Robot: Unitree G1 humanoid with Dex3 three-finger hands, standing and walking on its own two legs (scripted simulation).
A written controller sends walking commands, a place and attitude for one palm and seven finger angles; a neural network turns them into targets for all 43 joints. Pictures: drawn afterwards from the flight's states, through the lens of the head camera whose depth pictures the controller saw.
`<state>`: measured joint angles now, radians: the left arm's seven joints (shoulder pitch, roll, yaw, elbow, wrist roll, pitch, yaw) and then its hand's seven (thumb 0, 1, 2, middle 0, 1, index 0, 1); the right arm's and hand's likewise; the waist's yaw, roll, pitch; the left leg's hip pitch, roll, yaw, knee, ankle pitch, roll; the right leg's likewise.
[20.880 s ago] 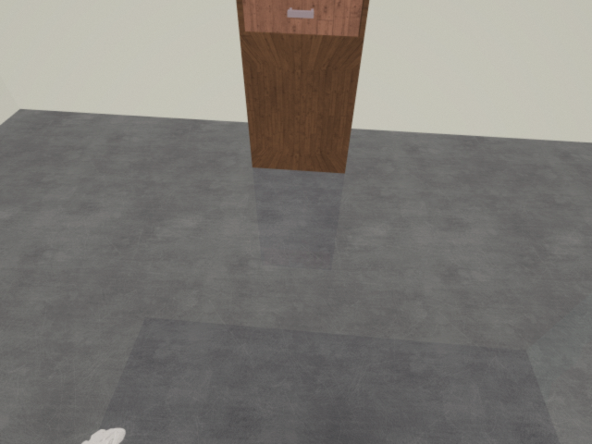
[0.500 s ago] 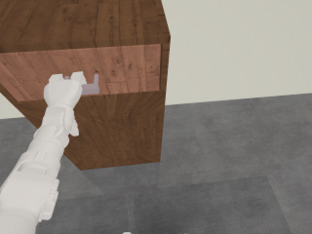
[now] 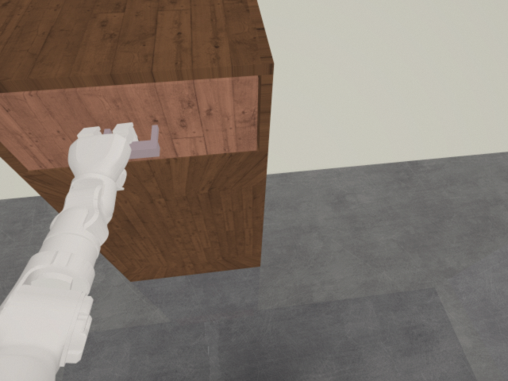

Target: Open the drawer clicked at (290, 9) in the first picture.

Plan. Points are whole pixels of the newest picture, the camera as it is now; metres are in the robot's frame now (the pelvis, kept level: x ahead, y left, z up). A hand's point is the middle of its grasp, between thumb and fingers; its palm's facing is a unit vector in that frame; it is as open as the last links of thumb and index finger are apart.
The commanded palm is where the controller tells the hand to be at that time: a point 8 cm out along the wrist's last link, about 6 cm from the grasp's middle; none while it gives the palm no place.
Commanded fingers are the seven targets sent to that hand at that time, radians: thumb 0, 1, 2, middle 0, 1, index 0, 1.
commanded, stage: close the thumb around the handle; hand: left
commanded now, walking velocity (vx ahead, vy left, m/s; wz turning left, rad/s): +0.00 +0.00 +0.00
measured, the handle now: (130, 141) +0.51 +0.22 +0.06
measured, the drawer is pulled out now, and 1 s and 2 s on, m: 0.00 0.03 0.20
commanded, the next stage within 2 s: pull the drawer open in 0.18 s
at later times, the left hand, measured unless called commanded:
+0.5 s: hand (114, 175) +0.45 +0.24 +0.03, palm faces -0.03 -0.03 -1.00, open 5.6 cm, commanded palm +0.42 +0.23 +0.09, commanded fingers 0.00 0.90 0.90 -0.40 -1.35 -0.40 -1.35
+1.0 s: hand (111, 190) +0.42 +0.24 +0.03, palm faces -0.01 -0.02 -1.00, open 5.6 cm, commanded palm +0.40 +0.23 +0.09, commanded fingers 0.00 0.90 0.90 -0.40 -1.35 -0.40 -1.35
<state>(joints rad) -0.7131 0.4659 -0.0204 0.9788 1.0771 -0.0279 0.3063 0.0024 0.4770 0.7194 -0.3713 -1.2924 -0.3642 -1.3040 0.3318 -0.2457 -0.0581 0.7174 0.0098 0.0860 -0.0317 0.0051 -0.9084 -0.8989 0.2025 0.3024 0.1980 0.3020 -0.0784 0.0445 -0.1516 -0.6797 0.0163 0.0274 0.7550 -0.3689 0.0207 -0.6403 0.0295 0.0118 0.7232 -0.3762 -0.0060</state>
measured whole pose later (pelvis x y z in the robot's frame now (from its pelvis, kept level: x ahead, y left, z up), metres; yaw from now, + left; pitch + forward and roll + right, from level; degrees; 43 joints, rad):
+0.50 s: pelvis +0.00 +0.00 +0.00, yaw -1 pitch +17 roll -1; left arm -0.72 0.47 -0.02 0.98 1.07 0.00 0.30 0.01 0.76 0.83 -0.40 -1.35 -0.35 -1.35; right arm 0.34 -0.25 -0.05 0.70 0.01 0.09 -0.03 0.01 -0.91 -0.90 0.20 0.30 0.20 0.30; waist -0.09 0.04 -0.15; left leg -0.68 0.02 0.04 0.75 -0.36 0.03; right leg -0.65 0.03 0.03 0.72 -0.36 0.00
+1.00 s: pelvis +0.01 +0.00 +0.01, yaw +1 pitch +14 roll -1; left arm -0.54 0.40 -0.10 0.73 1.07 0.06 0.29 -0.01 0.76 0.84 -0.39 -1.35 -0.35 -1.35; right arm 0.22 -0.25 -0.05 0.67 0.02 0.10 -0.03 0.01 -0.91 -0.90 0.20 0.30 0.20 0.30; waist -0.02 0.04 -0.14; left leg -0.59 0.00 0.02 0.72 -0.37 0.02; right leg -0.54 0.01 0.00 0.69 -0.39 0.00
